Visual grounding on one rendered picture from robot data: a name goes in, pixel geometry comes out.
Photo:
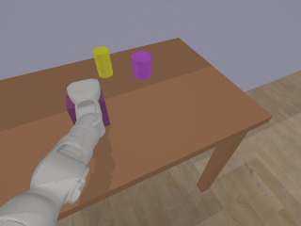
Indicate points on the left robot hand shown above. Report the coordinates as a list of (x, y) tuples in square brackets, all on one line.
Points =
[(88, 88)]

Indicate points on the table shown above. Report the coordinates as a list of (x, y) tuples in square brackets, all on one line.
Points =
[(187, 107)]

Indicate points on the sponge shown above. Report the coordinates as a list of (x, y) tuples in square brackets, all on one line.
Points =
[(71, 109)]

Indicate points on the left robot upper arm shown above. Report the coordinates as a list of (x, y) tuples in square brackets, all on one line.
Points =
[(60, 180)]

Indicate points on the left robot forearm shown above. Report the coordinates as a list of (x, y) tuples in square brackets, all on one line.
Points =
[(80, 142)]

